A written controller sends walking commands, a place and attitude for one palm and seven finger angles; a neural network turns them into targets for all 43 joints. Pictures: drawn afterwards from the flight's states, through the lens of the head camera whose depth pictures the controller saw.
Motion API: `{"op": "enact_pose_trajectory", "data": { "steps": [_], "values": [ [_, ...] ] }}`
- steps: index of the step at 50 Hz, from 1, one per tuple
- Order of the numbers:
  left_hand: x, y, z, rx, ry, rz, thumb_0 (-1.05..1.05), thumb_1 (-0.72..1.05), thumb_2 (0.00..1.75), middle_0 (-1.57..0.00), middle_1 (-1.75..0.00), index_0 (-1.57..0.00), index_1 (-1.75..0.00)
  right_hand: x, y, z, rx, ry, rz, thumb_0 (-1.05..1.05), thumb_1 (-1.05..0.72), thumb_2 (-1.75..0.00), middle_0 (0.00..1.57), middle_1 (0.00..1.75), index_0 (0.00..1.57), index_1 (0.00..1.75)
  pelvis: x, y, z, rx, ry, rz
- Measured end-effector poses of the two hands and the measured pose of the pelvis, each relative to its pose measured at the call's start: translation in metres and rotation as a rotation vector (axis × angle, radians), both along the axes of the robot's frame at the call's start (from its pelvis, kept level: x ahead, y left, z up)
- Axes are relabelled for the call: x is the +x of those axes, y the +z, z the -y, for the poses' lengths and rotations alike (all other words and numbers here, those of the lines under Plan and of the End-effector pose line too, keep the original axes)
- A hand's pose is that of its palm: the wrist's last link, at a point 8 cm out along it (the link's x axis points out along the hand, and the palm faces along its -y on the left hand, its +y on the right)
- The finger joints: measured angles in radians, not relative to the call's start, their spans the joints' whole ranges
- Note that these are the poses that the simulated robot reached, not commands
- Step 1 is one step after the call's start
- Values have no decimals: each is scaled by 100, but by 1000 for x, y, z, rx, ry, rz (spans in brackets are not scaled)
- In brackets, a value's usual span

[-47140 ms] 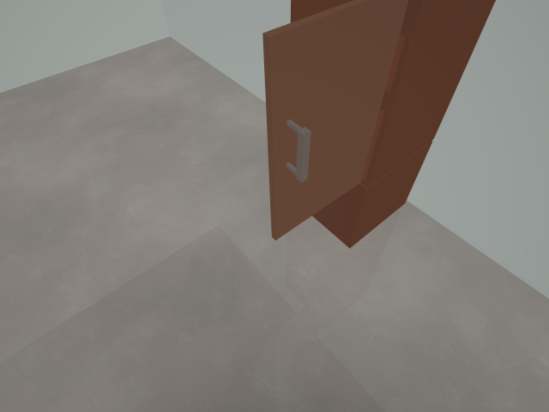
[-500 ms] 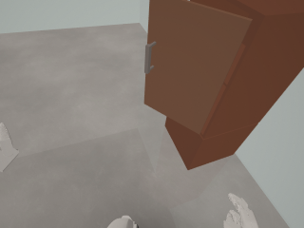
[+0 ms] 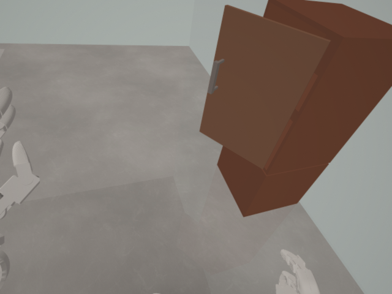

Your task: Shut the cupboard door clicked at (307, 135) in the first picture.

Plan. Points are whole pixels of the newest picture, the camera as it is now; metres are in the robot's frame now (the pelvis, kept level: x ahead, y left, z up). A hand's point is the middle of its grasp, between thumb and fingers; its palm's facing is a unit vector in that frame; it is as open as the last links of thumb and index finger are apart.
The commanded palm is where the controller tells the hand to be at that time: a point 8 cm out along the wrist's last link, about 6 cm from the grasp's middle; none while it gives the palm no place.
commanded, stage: stop stepping back and stand still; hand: left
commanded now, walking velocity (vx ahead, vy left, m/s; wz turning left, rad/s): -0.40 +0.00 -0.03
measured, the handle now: (216, 76) +0.93 +0.04 +0.02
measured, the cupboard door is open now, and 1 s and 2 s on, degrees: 35 35 35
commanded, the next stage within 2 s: let the arm hang, fingers relaxed in 1.48 s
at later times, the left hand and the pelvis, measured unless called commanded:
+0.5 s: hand out of the picture +0.05 +0.33 +0.20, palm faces +0.41 -0.86 -0.30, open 7.4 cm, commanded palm -0.02 +0.37 +0.20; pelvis -0.20 +0.09 +0.00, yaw -6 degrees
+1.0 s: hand out of the picture +0.01 +0.32 +0.19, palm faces +0.40 -0.83 -0.38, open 7.4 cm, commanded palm -0.04 +0.37 +0.20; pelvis -0.21 +0.08 +0.01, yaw -5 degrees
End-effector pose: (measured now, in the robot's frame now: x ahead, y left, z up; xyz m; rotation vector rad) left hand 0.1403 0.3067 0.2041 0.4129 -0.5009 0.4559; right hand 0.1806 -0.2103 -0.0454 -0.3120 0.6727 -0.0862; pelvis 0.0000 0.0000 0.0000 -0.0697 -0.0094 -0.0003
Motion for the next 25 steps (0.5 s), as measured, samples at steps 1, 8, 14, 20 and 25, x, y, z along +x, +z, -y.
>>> {"op": "enact_pose_trajectory", "data": {
  "steps": [1,8,14,20,25],
  "values": [
    [1,0,-4,-2,-15,13,1,89,90,-21,-30,-21,-31,-10,0,-1,-10,-15,6,1,-90,-89,20,30,21,30,-11,-2,-4,-6,8,2],
    [-26,5,-12,47,-153,-138,1,89,90,-21,-30,-20,-30,-103,18,-10,49,-134,36,1,-90,-89,20,30,20,30,-82,14,-23,-52,-60,18],
    [-107,22,-8,207,-193,-144,1,89,90,-21,-30,-21,-31,-185,2,-3,20,-169,-4,1,-90,-89,20,30,20,30,-137,3,-38,59,-138,-13],
    [-125,31,-49,44,-79,23,1,88,90,-21,-30,-21,-31,-268,-10,-11,-18,-277,-138,1,-90,-89,20,30,20,30,-166,13,-62,60,-117,-5],
    [-125,6,-67,15,-95,-62,1,89,90,-20,-30,-20,-30,-310,-21,-28,-14,-354,-107,1,-90,-89,20,30,20,30,-195,2,-89,63,-108,4]
  ]
}}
